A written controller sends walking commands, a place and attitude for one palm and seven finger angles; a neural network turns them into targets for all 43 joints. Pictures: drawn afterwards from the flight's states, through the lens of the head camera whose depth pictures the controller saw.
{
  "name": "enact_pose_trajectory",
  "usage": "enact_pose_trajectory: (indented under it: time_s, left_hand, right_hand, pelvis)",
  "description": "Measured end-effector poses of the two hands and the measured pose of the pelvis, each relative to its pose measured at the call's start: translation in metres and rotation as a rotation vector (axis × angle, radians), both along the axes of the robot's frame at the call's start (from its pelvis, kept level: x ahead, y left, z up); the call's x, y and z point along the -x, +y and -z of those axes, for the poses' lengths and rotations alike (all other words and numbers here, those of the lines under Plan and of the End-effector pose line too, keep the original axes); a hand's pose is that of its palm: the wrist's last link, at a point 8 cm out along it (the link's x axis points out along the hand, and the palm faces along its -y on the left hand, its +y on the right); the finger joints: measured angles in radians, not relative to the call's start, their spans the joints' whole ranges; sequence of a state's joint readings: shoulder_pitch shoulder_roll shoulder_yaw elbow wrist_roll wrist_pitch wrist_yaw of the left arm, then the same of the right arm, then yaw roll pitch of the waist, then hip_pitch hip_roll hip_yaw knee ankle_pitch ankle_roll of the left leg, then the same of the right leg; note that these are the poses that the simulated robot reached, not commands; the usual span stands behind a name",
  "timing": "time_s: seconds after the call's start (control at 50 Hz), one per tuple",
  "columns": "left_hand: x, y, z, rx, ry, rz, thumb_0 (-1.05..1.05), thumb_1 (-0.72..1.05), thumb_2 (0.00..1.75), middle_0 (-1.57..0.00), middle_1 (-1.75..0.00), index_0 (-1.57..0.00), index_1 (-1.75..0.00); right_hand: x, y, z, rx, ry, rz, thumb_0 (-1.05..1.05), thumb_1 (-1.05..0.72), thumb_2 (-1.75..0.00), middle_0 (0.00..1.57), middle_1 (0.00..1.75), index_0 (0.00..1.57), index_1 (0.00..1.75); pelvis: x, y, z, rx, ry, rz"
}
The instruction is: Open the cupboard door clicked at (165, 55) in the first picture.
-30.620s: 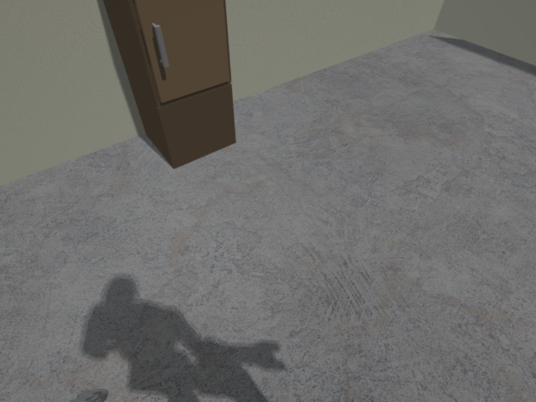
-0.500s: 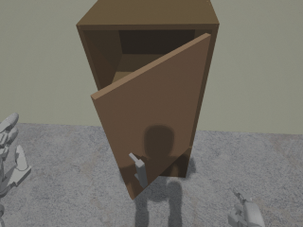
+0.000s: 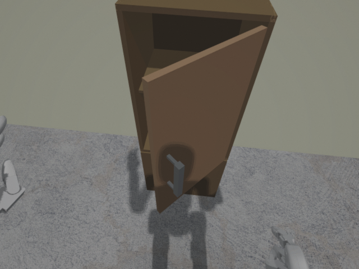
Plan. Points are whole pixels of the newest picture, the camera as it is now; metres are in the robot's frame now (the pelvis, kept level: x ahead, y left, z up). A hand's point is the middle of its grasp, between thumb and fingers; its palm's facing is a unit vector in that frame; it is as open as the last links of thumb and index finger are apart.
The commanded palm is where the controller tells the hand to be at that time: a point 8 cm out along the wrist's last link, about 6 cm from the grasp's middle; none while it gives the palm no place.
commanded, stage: step back with the hand held close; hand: left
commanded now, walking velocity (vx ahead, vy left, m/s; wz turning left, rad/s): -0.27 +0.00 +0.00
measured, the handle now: (174, 176) +0.38 +0.04 -0.08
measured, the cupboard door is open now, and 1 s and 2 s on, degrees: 48 48 48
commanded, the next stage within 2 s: stop stepping back and stand still in 0.60 s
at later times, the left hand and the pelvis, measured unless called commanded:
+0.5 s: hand out of the picture +0.13 +0.31 +0.18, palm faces +0.48 -0.77 -0.43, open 7.4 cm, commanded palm +0.06 +0.32 +0.18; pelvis -0.07 +0.02 +0.00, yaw +1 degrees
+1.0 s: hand out of the picture +0.05 +0.27 +0.18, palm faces +0.40 -0.83 -0.39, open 7.4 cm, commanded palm -0.02 +0.30 +0.18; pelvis -0.18 +0.01 -0.01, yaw -5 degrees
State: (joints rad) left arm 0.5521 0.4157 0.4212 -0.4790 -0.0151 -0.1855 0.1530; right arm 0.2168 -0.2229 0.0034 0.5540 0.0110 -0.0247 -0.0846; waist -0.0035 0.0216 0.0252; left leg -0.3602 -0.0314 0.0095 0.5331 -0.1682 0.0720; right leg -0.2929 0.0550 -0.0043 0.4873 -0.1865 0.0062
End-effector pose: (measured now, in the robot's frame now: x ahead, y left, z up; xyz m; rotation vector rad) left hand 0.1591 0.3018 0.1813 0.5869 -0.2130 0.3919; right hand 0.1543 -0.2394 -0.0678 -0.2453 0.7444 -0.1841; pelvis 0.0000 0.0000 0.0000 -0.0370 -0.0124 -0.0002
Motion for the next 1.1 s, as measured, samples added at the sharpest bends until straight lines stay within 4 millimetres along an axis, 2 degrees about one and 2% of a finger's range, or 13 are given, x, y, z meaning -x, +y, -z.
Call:
enact_pose_trajectory:
  time_s: [0.2,0.28,0.36,0.46,0.52,0.62,0.7,0.76,0.84,0.88,0.94,1.0,1.1]
  left_hand:
    - [0.045,0.004,0.003,-0.004,-0.035,-0.054,0.01,0.89,0.90,-0.21,-0.31,-0.22,-0.30]
    - [0.054,0.008,0.007,0.033,-0.048,-0.030,0.01,0.89,0.90,-0.21,-0.31,-0.22,-0.30]
    - [0.059,0.022,0.007,0.009,-0.065,0.001,0.01,0.89,0.90,-0.21,-0.31,-0.22,-0.30]
    - [0.072,0.039,-0.007,-0.005,-0.085,-0.016,0.01,0.89,0.90,-0.21,-0.31,-0.22,-0.30]
    - [0.079,0.039,-0.011,0.044,-0.119,-0.012,0.01,0.89,0.90,-0.21,-0.31,-0.22,-0.30]
    - [0.083,0.024,-0.008,0.111,-0.137,0.061,0.01,0.89,0.90,-0.21,-0.30,-0.21,-0.30]
    - [0.092,0.007,-0.008,0.075,-0.135,0.158,0.01,0.89,0.90,-0.21,-0.30,-0.21,-0.30]
    - [0.109,-0.008,-0.011,0.003,-0.148,0.238,0.01,0.89,0.90,-0.21,-0.31,-0.21,-0.30]
    - [0.134,-0.014,-0.017,-0.024,-0.151,0.274,0.01,0.89,0.90,-0.21,-0.31,-0.22,-0.30]
    - [0.140,-0.007,-0.016,-0.022,-0.167,0.247,0.01,0.89,0.90,-0.21,-0.31,-0.22,-0.30]
    - [0.140,0.007,-0.011,0.025,-0.177,0.161,0.00,0.89,0.90,-0.22,-0.31,-0.22,-0.30]
    - [0.145,0.010,-0.009,0.066,-0.127,0.098,0.01,0.89,0.90,-0.21,-0.31,-0.22,-0.30]
    - [0.182,-0.014,-0.014,0.019,-0.043,0.162,0.01,0.89,0.90,-0.21,-0.31,-0.21,-0.30]
  right_hand:
    - [0.008,0.009,0.012,-0.005,0.020,-0.089,0.02,-0.90,-0.90,0.20,0.30,0.20,0.30]
    - [0.014,0.012,0.007,0.017,0.030,-0.083,0.02,-0.90,-0.90,0.20,0.30,0.20,0.30]
    - [0.021,0.020,0.000,0.047,0.009,-0.069,0.02,-0.90,-0.90,0.20,0.30,0.20,0.30]
    - [0.032,0.037,-0.014,0.036,-0.035,-0.089,0.02,-0.90,-0.90,0.20,0.30,0.20,0.30]
    - [0.040,0.047,-0.020,0.021,-0.046,-0.104,0.01,-0.90,-0.90,0.20,0.30,0.20,0.30]
    - [0.061,0.055,-0.023,0.004,-0.062,-0.113,0.01,-0.90,-0.90,0.20,0.30,0.20,0.30]
    - [0.090,0.050,-0.015,-0.017,-0.079,-0.092,0.01,-0.90,-0.90,0.20,0.30,0.20,0.30]
    - [0.123,0.038,-0.001,-0.027,-0.077,-0.058,0.01,-0.90,-0.90,0.20,0.30,0.20,0.30]
    - [0.182,0.018,0.009,-0.006,-0.001,0.048,0.01,-0.90,-0.90,0.20,0.30,0.21,0.30]
    - [0.209,0.007,0.016,0.020,0.026,0.111,0.01,-0.90,-0.90,0.20,0.30,0.20,0.30]
    - [0.244,-0.003,0.022,0.039,0.073,0.173,0.01,-0.90,-0.90,0.20,0.30,0.20,0.30]
    - [0.270,-0.004,0.019,0.018,0.081,0.186,0.02,-0.90,-0.90,0.20,0.30,0.20,0.30]
    - [0.294,-0.006,0.018,-0.019,0.101,0.168,0.02,-0.90,-0.90,0.20,0.30,0.20,0.30]
  pelvis:
    - [0.025,-0.004,0.008,0.010,0.012,-0.065]
    - [0.034,0.003,0.006,0.018,0.017,-0.073]
    - [0.047,0.013,0.008,0.033,0.008,-0.072]
    - [0.063,0.019,-0.001,0.064,0.027,-0.045]
    - [0.072,0.022,-0.006,0.069,0.058,-0.012]
    - [0.096,0.021,-0.008,0.065,0.102,0.030]
    - [0.128,0.016,0.001,0.042,0.112,0.063]
    - [0.156,0.013,0.014,0.015,0.081,0.097]
    - [0.156,0.015,0.015,0.013,0.031,0.107]
    - [0.154,0.017,0.018,0.012,0.018,0.097]
    - [0.164,0.018,0.015,-0.006,0.001,0.090]
    - [0.184,0.015,0.006,-0.017,-0.003,0.084]
    - [0.201,0.011,-0.001,-0.054,0.014,0.091]
